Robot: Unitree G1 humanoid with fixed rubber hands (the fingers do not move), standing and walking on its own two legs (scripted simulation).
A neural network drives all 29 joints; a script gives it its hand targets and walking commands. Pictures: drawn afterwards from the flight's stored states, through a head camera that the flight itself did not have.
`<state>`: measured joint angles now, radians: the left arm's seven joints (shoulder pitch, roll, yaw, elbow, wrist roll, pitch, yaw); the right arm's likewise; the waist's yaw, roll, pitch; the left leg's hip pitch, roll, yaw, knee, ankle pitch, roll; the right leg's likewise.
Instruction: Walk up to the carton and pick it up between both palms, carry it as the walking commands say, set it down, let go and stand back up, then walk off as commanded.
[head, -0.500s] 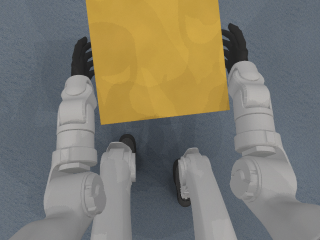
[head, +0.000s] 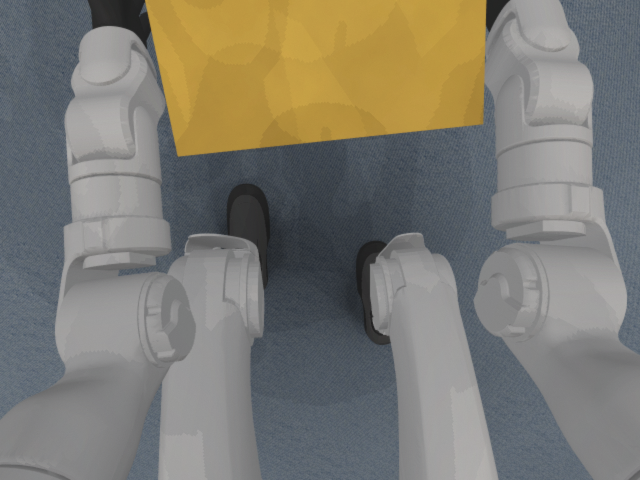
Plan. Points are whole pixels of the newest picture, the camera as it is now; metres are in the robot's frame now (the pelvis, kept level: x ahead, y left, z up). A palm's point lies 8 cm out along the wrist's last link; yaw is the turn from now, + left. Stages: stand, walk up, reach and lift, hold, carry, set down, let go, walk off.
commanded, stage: set down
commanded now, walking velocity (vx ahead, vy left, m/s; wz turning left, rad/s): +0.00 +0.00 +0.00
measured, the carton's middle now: out of the picture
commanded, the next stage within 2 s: none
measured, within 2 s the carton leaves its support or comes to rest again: rests again in 1.30 s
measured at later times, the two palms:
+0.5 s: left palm out of the picture +0.53 +0.23 -0.25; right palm out of the picture +0.56 -0.11 -0.24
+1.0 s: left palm out of the picture +0.54 +0.22 -0.27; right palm (460, 6) +0.56 -0.12 -0.27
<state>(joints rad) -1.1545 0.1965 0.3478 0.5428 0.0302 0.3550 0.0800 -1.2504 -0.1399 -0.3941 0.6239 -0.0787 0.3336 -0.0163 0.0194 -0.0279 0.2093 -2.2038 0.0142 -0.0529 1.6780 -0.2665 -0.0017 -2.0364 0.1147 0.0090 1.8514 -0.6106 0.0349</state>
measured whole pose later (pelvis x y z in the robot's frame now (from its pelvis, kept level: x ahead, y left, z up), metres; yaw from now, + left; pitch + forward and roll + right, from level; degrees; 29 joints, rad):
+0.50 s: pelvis -0.02 +0.01 -0.05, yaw +0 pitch +36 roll -5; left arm -1.56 0.35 0.27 0.87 -0.07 0.32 0.09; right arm -1.53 -0.28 -0.33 0.79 -0.01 0.34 -0.08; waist 0.06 0.02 0.52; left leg -2.24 0.00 -0.05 1.87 -0.26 0.01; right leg -2.05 0.12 0.00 2.06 -0.65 0.06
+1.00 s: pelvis -0.01 +0.00 -0.07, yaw +0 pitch +36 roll -3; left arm -1.57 0.39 0.25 1.01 -0.13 0.25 0.06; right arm -1.51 -0.27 -0.27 0.83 0.00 0.30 -0.11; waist 0.06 0.03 0.52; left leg -2.27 0.02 -0.05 1.95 -0.31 0.01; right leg -2.08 0.14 0.00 2.14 -0.69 0.05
